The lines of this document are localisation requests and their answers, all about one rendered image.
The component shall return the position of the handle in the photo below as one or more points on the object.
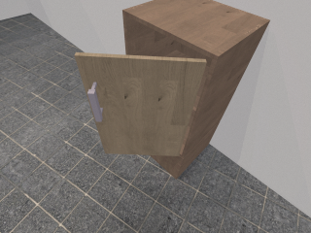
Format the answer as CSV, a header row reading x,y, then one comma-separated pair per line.
x,y
94,103

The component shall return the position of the cupboard door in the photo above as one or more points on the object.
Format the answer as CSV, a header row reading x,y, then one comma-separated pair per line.
x,y
147,101

